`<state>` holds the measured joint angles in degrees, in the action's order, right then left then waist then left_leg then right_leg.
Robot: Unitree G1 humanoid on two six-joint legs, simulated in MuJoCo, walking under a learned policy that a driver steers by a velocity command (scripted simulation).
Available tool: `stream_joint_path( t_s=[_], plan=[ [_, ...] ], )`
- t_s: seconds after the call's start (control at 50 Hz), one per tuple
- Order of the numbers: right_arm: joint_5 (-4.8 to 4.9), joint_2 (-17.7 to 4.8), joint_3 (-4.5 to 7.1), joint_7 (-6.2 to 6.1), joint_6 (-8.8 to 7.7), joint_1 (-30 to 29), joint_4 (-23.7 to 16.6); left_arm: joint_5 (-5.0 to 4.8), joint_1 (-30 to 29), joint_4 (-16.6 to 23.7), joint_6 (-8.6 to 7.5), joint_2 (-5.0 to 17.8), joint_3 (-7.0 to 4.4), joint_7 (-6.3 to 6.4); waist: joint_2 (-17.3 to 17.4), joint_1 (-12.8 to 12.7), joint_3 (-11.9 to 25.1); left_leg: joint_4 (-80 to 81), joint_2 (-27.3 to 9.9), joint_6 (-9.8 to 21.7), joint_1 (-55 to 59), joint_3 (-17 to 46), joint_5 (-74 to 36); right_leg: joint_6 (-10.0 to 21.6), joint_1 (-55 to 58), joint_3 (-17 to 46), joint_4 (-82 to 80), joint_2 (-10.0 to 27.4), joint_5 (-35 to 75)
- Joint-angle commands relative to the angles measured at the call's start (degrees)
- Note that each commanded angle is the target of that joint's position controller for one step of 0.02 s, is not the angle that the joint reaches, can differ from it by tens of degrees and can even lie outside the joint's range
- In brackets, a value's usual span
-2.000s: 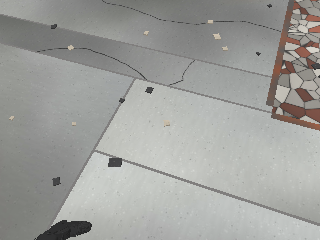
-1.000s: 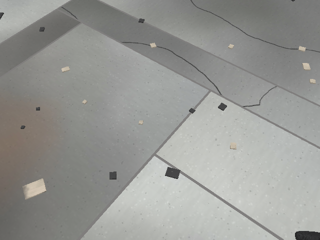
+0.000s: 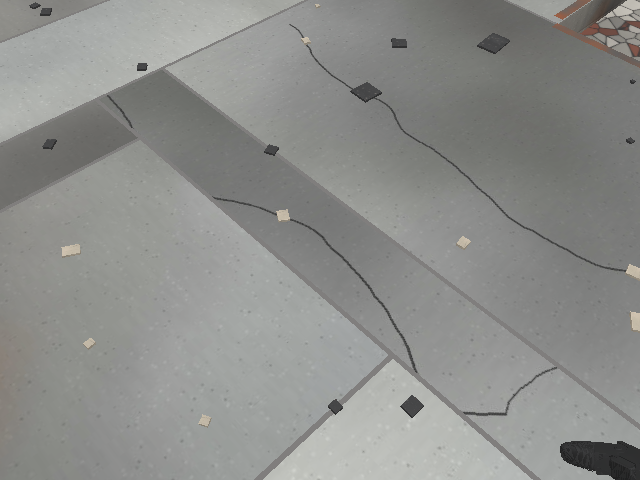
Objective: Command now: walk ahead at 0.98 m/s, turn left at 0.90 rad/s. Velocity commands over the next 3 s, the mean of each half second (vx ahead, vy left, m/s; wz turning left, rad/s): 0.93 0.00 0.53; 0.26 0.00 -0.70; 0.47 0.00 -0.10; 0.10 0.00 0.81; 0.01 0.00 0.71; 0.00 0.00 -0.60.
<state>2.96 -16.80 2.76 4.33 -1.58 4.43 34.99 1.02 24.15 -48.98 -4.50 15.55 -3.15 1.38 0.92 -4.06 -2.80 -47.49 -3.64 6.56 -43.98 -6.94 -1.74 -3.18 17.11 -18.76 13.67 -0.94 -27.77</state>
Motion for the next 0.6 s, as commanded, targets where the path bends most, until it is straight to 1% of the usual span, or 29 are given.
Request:
stream_joint_path(
  t_s=[0.02,0.04,0.06,0.08,0.1,0.12,0.14,0.16,0.18,0.2,0.22,0.24,0.26,0.28,0.3,0.32,0.34,0.38,0.4,0.42,0.44,0.46,0.48,0.5,0.52,0.54,0.56,0.58,0.6],
  plan=[
    [0.99,-9.2,3.76,0.12,0.61,14.3,-1.2,-0.99,-8.8,7.0,0.79,17.7,-4.12,1.04,-9.7,14.7,3.8,-1.1,6.9,3.7,26.7,-5.0,7.8,4.7,-13.2,2.9,20.4,16.5,99.7],
    [0.36,-14.3,6.34,-0.79,1.61,28.1,2.5,-1.53,-12.2,8.8,0.58,17.3,-4.14,0.38,-8.4,20.9,9.9,1.7,7.3,6.2,45.0,-1.2,9.6,6.3,-21.2,5.3,36.6,15.4,94.6],
    [0.69,-15.2,6.92,-2.22,2.18,33.8,5.5,-2.14,-14.5,8.7,-0.5,11.0,-2.5,-0.6,1.9,22.4,7.3,9.3,5.2,8.5,55.9,5.6,7.3,4.4,-35.1,5.6,62.1,5.8,44.3],
    [-1.5,-17.1,6.06,-2.22,1.26,25.6,3.3,-1.75,-6.7,12.7,-3.26,0.0,0.65,-1.38,21.6,8.5,8.3,15.3,-2.9,18.2,65.1,34.2,16.8,2.6,-59.1,14.9,83.9,-4.7,-4.8],
    [-2.73,-12.8,4.69,-1.95,-0.59,23.2,0.1,-2.36,-9.4,15.9,-6.09,4.1,1.14,-2.02,14.7,10.0,17.1,28.8,-9.8,21.7,66.5,55.5,37.5,5.4,-66.0,27.5,83.7,-3.6,-1.9],
    [-2.83,-9.8,4.2,-1.7,-1.99,23.6,0.0,-3.76,-15.8,17.5,-7.03,8.0,0.2,-2.09,4.5,10.2,10.6,35.3,-10.4,17.9,59.7,57.0,42.3,7.4,-66.8,28.1,77.9,-1.1,2.5],
    [-2.67,-9.0,3.83,-1.19,-3.13,20.7,0.3,-3.65,-16.6,17.7,-7.04,7.3,0.23,-1.82,-5.6,6.2,4.6,36.6,-9.8,15.7,49.6,54.2,40.0,7.6,-64.3,28.1,70.3,1.2,6.6],
    [-2.56,-8.5,3.61,-1.19,-3.86,16.7,-0.2,-2.44,-15.2,16.5,-6.31,6.5,0.24,-1.51,-8.5,3.3,1.9,35.5,-7.3,14.6,41.3,49.2,34.6,6.5,-59.8,28.7,65.3,3.3,8.7],
    [-2.75,-8.4,3.43,-1.72,-4.04,13.6,-1.0,-1.59,-13.0,15.6,-5.24,6.7,-0.14,-1.48,-7.4,1.0,0.3,35.6,-4.2,14.1,35.1,44.2,30.6,5.0,-56.0,29.4,61.9,4.5,10.2],
    [-2.55,-7.8,3.19,-2.26,-4.0,12.1,-1.3,-1.24,-12.4,15.3,-4.19,7.5,-0.49,-1.3,-5.7,0.1,-0.9,36.2,-2.1,13.8,30.8,40.4,27.3,3.3,-53.9,29.0,58.2,5.2,10.7],
    [-2.16,-6.6,2.73,-2.92,-3.94,11.6,-0.8,-0.91,-12.4,15.0,-3.37,7.5,-0.54,-1.12,-5.0,-0.1,-1.9,36.5,-1.0,13.1,27.6,35.9,23.9,1.9,-52.5,27.6,53.6,6.4,11.6],
    [-1.93,-5.6,2.33,-3.67,-3.96,12.1,-0.4,-0.12,-15.0,15.8,-2.91,6.8,-0.16,-0.96,-4.5,1.2,-3.2,37.0,0.8,12.4,24.2,31.0,19.1,0.7,-51.2,25.2,48.5,6.6,15.3],
    [-1.84,-5.2,2.12,-4.47,-3.86,13.2,0.5,0.48,-19.3,17.4,-2.72,5.1,0.47,-0.92,-3.2,3.1,-4.5,37.1,2.3,11.6,21.5,26.8,13.7,-0.4,-50.3,22.9,42.3,6.4,20.9],
    [-1.68,-4.7,1.95,-5.04,-3.67,14.2,1.5,0.77,-22.9,18.5,-2.78,3.3,1.14,-1.12,-1.8,5.0,-4.9,36.1,4.1,10.1,19.6,23.2,10.3,-0.9,-47.8,21.4,36.0,5.8,28.2],
    [-1.66,-4.4,1.76,-5.31,-3.51,15.2,2.6,0.7,-24.8,18.8,-2.92,1.5,1.78,-1.54,-0.2,6.7,-4.2,35.9,5.1,8.4,18.8,19.8,9.5,-0.9,-44.4,19.7,29.9,5.2,35.5],
    [-1.69,-4.9,1.88,-5.22,-3.65,17.3,3.6,0.25,-26.8,19.1,-3.15,0.6,2.14,-1.93,1.0,9.0,-3.6,37.1,4.2,7.6,18.7,19.1,11.4,-0.6,-41.3,18.2,25.5,4.4,41.6],
    [-1.66,-5.7,2.03,-4.88,-3.93,18.9,4.4,-0.57,-28.4,19.3,-3.33,1.2,1.91,-2.13,2.2,10.8,-3.6,37.7,2.7,7.4,21.2,19.3,12.7,-0.3,-40.9,17.9,22.0,4.0,44.5],
    [-1.44,-5.9,1.96,-4.26,-4.13,21.6,6.4,-1.98,-31.9,20.2,-3.52,3.3,1.16,-2.56,3.5,13.2,-4.3,37.3,-0.4,6.8,31.4,19.6,10.8,1.4,-45.7,17.9,16.4,3.9,43.3],
    [-1.56,-5.7,1.86,-4.31,-3.73,22.7,7.6,-2.01,-33.4,20.7,-3.72,3.9,0.9,-3.0,3.5,13.7,-5.3,35.8,-1.6,6.0,37.4,18.9,5.5,2.8,-49.3,17.6,13.5,3.6,42.1],
    [-1.94,-5.7,1.72,-4.56,-3.22,23.2,8.8,-1.85,-33.6,20.8,-4.02,4.1,0.64,-3.54,3.2,13.3,-5.2,33.8,-2.6,5.0,43.3,17.6,-3.4,4.2,-51.9,16.4,11.6,2.5,40.4],
    [-2.49,-6.6,1.92,-4.83,-2.76,23.0,9.4,-1.7,-31.4,20.3,-4.32,4.9,0.11,-3.94,4.7,11.9,-3.4,30.4,-3.9,3.9,46.8,17.0,-14.8,5.8,-50.2,15.9,11.5,1.1,38.7],
    [-3.28,-7.7,2.1,-5.13,-2.45,22.1,9.5,-1.69,-26.4,18.9,-4.4,6.8,-0.88,-4.17,5.8,9.1,0.5,25.8,-4.4,2.4,50.8,15.9,-28.4,7.2,-46.7,14.9,12.9,-1.2,36.3],
    [-4.5,-9.0,2.37,-5.4,-2.09,20.1,9.0,-2.33,-17.9,16.4,-4.17,9.0,-2.06,-4.16,6.8,4.4,6.0,17.5,-4.0,1.0,53.0,14.3,-40.7,8.5,-39.8,14.4,14.6,-3.7,34.7],
    [-4.99,-10.1,2.54,-5.53,-1.81,14.6,7.6,-2.68,-6.6,13.4,-3.5,9.8,-2.53,-3.91,6.8,-2.9,10.8,4.3,-2.6,-1.6,49.1,11.2,-45.3,9.3,-28.5,15.0,13.2,-3.0,39.5],
    [-6.66,-6.6,1.71,-5.86,-1.91,12.6,4.7,-2.1,3.1,11.1,-2.64,12.2,-2.43,-3.48,-2.2,-5.2,18.2,-16.0,1.0,-4.2,35.4,9.7,-20.1,10.0,-9.7,24.9,19.3,4.2,52.2],
    [-4.07,0.6,-0.41,-4.69,-2.65,25.7,4.6,0.4,0.2,11.5,-3.4,16.0,-2.68,-4.4,-25.1,3.7,27.2,-43.0,13.1,-11.0,8.7,12.8,35.7,26.6,14.0,59.5,16.9,21.7,57.0],
    [-3.23,-6.1,-0.3,-4.24,-3.21,24.7,4.4,0.02,-2.8,13.9,-2.57,12.8,-3.21,-4.5,-13.1,0.4,33.7,-45.3,10.0,-9.6,6.3,19.3,31.5,25.3,15.0,66.0,11.0,20.0,41.5],
    [-2.12,-8.5,0.32,-4.04,-3.58,15.1,2.0,-0.51,-6.7,15.7,-1.55,10.2,-2.53,-3.87,-6.8,-0.8,25.3,-41.2,6.7,-8.5,5.7,19.2,28.6,22.1,6.5,56.9,10.4,17.2,38.3],
    [-3.3,-7.8,0.1,-4.31,-3.9,9.2,-0.1,-1.33,-9.8,15.9,-0.86,10.2,-2.38,-3.9,2.5,1.1,15.9,-35.7,5.7,-8.0,6.3,16.8,27.7,19.9,-6.3,51.8,8.2,14.0,41.3]
  ],
)
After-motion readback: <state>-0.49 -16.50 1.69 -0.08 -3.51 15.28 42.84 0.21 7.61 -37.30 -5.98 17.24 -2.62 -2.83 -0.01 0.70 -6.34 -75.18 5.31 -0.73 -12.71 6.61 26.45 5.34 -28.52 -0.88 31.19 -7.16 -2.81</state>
